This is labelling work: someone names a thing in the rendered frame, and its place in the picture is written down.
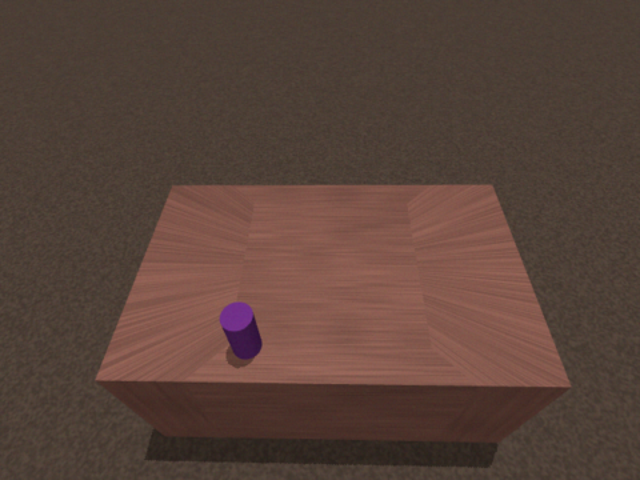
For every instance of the can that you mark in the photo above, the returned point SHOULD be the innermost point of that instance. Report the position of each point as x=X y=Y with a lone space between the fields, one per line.
x=238 y=322

